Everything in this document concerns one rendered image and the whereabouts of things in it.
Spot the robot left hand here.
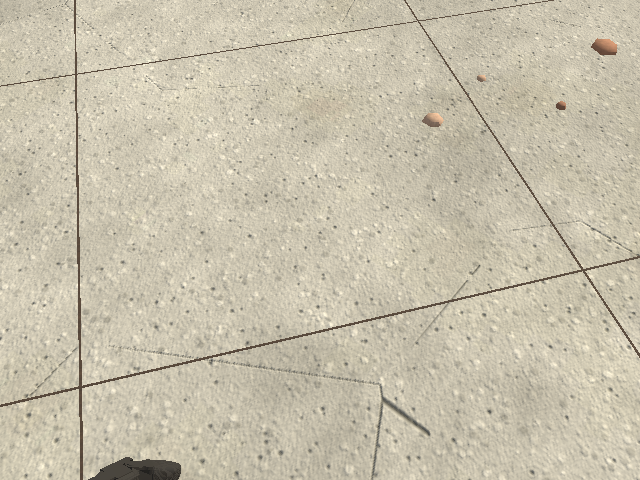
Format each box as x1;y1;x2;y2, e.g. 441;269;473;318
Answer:
88;457;181;480

